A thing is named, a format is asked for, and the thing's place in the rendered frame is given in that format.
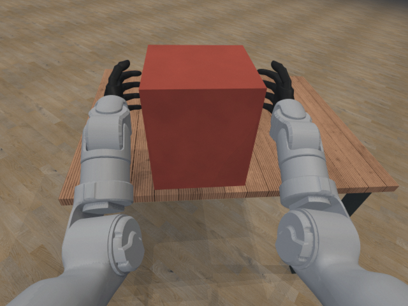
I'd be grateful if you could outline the right robot upper arm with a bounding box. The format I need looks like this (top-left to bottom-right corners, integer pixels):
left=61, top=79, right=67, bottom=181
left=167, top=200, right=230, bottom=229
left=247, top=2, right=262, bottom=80
left=275, top=208, right=408, bottom=306

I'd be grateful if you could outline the carton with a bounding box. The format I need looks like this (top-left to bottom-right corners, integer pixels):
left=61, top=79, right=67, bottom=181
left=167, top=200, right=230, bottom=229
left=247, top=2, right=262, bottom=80
left=139, top=45, right=267, bottom=190

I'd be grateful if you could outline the robot left hand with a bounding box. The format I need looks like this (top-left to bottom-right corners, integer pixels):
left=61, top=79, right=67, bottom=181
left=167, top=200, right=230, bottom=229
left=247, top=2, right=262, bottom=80
left=104, top=60, right=142, bottom=111

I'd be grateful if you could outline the left robot forearm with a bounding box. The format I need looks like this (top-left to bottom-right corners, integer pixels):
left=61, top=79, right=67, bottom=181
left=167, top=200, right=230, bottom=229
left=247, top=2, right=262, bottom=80
left=62, top=95, right=133, bottom=266

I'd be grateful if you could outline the robot right hand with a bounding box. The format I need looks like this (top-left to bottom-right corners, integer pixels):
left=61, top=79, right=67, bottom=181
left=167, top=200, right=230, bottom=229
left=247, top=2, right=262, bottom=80
left=257, top=61, right=294, bottom=114

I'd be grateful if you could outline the left robot upper arm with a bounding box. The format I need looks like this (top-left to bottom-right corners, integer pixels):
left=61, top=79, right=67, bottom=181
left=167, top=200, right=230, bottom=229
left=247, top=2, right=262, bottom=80
left=6, top=214, right=145, bottom=306

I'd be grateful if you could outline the table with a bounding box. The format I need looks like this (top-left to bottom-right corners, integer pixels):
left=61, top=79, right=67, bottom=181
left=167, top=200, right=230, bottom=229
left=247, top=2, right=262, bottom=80
left=58, top=69, right=399, bottom=274

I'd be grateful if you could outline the right robot forearm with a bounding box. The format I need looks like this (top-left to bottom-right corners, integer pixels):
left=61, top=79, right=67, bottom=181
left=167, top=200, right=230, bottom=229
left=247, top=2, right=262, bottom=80
left=269, top=99, right=360, bottom=239

